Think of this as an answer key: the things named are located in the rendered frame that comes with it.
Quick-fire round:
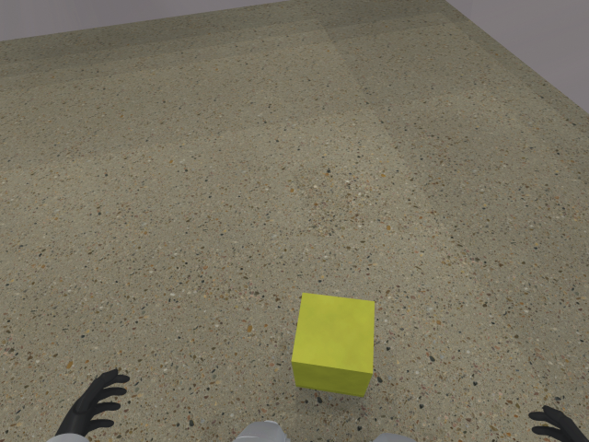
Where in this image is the carton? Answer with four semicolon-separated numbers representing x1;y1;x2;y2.
292;293;375;397

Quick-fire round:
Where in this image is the robot left hand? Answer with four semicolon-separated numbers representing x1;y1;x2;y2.
55;369;130;437

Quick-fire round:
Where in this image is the robot right hand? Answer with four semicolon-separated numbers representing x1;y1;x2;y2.
528;405;589;442

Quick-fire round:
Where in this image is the left robot thigh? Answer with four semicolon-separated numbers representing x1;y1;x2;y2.
233;422;291;442

